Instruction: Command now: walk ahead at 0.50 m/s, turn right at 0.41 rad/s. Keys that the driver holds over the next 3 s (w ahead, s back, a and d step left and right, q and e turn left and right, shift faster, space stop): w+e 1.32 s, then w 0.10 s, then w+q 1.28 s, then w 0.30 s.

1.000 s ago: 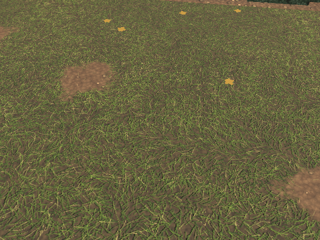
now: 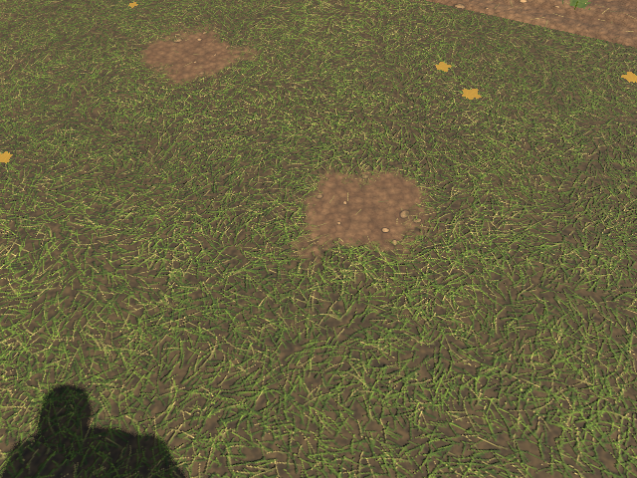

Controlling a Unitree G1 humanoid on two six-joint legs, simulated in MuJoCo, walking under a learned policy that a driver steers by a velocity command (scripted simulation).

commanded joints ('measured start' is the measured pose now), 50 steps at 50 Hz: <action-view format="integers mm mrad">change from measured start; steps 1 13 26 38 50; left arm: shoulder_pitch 110 300 633 -99 -357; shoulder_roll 51 173 -118 -51 16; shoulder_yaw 7 47 -78 -64 -21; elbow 15 43 154 -32 -136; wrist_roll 69 -46 39 20 22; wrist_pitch -88 -15 -46 -7 8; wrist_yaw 1 49 -88 -52 -53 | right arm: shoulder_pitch -3 -339 466 276 396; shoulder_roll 25 -120 -202 -58 -122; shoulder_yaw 39 6 -7 3 -30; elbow -113 -243 3 72 165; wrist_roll -71 27 -35 -50 -36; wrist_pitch -34 9 -5 -64 -36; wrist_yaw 13 -5 80 4 -24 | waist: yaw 11 120 14 -18 -49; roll -33 -49 228 -6 102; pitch -5 4 -525 4 62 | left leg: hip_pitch -427 -570 1208 369 607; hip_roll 96 111 524 412 389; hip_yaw -194 -59 -162 102 350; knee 96 -248 -340 -997 -886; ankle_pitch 94 447 1636 921 1222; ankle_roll -34 -79 347 216 83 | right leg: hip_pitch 254 355 -542 -494 -329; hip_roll -300 -231 77 -222 -91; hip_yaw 606 538 254 129 -61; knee -364 -177 1409 137 28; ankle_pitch -7 587 -500 344 78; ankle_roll -249 -177 81 67 43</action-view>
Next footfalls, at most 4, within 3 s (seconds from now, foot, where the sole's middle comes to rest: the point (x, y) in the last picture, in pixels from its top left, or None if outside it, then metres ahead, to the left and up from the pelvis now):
0.48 left None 0.46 0.12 -0.93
1.06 right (454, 456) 0.60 -0.24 -0.93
1.42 left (424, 358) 0.86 -0.20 -0.93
1.72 right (538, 403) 0.73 -0.46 -0.93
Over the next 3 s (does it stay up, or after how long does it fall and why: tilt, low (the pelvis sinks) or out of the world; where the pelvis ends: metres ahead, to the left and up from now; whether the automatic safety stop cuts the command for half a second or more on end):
stays up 1.36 -0.67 -0.32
